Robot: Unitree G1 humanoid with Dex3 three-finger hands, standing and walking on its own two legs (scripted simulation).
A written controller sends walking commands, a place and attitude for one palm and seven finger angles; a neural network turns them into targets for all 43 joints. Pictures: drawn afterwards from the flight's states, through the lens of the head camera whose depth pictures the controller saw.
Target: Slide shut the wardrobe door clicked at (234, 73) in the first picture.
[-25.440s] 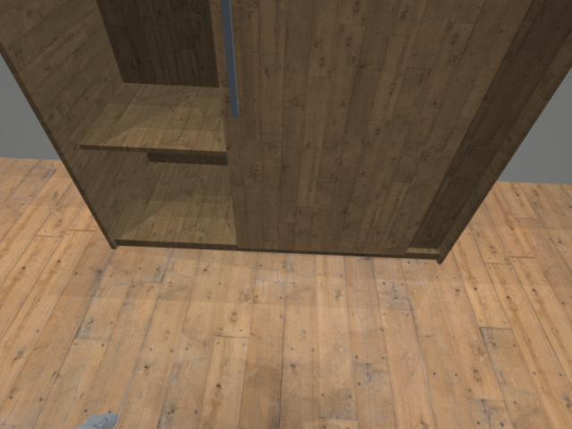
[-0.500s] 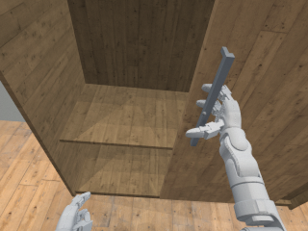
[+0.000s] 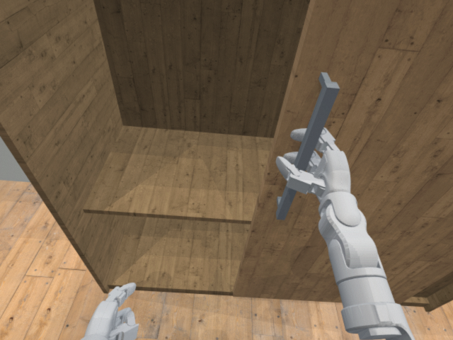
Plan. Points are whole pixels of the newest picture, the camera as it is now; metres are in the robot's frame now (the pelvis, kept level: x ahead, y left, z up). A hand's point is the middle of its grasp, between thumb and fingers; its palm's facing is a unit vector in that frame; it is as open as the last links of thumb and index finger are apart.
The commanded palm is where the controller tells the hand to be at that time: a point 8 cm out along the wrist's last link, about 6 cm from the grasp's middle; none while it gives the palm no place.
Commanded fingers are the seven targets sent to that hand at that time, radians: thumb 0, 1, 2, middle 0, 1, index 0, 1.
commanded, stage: grip the handle and tug to test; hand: right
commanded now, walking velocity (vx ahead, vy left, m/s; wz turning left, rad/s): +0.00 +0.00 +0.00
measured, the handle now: (298, 159) +0.43 -0.10 +0.12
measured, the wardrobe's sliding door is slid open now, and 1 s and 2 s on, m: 0.53 0.53 0.53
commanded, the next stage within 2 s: tug the door sideways, standing still in 0.86 s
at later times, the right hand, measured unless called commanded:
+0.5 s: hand (294, 169) +0.37 -0.08 +0.15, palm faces -0.03 +1.00 -0.02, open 5.7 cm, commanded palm +0.33 -0.12 +0.14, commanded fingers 0.00 -0.90 -0.90 0.45 1.40 0.45 1.40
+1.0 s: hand (293, 171) +0.37 -0.07 +0.15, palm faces -0.04 +1.00 -0.03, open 6.0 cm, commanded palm +0.33 -0.12 +0.14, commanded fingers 0.00 -0.90 -0.90 0.45 1.40 0.45 1.40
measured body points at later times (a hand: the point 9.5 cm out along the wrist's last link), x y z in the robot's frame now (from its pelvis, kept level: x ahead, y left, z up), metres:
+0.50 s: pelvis +0.00 +0.00 +0.00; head -0.01 +0.03 +0.45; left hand +0.16 +0.22 -0.10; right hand +0.37 -0.13 +0.15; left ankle -0.02 +0.07 -0.74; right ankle -0.01 -0.10 -0.74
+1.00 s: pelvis +0.04 +0.00 +0.00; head +0.03 +0.03 +0.45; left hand +0.20 +0.24 -0.09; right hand +0.36 -0.13 +0.15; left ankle -0.02 +0.07 -0.74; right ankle -0.01 -0.10 -0.74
